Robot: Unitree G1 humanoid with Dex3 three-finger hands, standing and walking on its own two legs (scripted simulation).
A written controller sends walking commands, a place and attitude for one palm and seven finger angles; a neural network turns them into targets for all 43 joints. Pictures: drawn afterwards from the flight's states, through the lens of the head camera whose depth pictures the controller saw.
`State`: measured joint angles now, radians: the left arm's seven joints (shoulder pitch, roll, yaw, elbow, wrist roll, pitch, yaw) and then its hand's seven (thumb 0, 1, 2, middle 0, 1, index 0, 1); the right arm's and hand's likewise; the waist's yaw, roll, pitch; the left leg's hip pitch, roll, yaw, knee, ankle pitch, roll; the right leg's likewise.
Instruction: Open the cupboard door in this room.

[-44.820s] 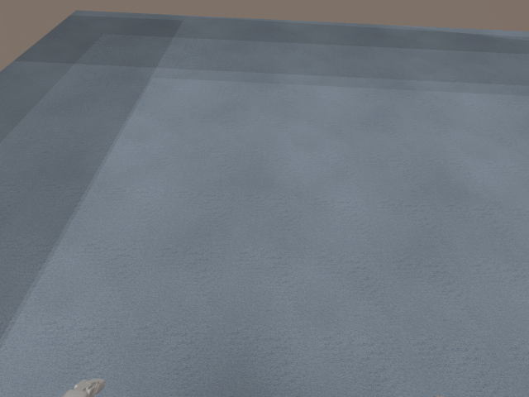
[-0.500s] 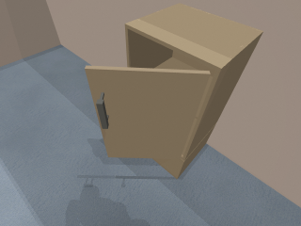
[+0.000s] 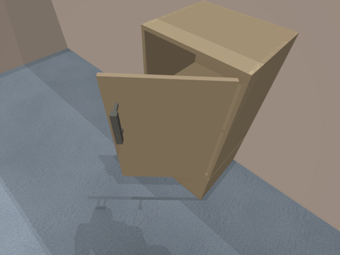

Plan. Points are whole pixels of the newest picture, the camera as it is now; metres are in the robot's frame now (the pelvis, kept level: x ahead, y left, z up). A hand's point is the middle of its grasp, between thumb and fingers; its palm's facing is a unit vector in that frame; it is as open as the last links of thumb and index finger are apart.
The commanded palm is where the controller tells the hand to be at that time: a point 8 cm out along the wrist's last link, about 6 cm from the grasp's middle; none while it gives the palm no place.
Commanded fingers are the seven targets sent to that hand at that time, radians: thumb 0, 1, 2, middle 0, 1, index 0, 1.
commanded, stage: look again from close up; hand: left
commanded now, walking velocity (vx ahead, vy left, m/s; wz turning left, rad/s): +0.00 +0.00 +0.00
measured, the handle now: (118, 124) +0.51 +0.21 -0.05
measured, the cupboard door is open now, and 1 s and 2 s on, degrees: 42 42 42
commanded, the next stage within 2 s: raise the hand with hooked fingers in 0.22 s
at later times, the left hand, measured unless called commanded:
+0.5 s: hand (90, 244) +0.15 +0.19 -0.06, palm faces +0.25 -0.95 -0.18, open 7.5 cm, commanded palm +0.10 +0.22 -0.07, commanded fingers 0.00 0.67 0.80 -0.22 -0.45 -0.22 -0.45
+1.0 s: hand (94, 239) +0.16 +0.19 -0.06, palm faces +0.06 -1.00 -0.06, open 10.2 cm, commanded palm +0.14 +0.25 -0.05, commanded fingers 0.00 0.08 0.55 -0.26 -0.82 -0.26 -0.82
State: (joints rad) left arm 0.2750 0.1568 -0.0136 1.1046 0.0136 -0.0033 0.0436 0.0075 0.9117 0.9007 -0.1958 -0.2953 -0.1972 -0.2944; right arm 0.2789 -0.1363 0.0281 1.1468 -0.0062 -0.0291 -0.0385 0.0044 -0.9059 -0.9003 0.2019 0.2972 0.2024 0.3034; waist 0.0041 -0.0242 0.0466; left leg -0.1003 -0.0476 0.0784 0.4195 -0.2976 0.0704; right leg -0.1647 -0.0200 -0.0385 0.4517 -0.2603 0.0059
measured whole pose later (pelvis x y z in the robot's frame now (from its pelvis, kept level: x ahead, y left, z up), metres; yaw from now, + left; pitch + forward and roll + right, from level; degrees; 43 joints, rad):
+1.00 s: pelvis -0.05 -0.05 -0.10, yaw +4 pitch +16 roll -2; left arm 0.24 0.30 0.27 0.18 -0.34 -0.45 -0.42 0.01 0.30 0.65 -0.24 -0.68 -0.24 -0.68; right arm 0.17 -0.22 0.05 0.58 0.04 -0.23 -0.05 0.01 -0.90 -0.90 0.20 0.30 0.21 0.30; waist 0.02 0.01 -0.12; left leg -0.95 0.02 -0.05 1.22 -0.55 -0.01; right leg -0.94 0.03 -0.18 1.15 -0.49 -0.10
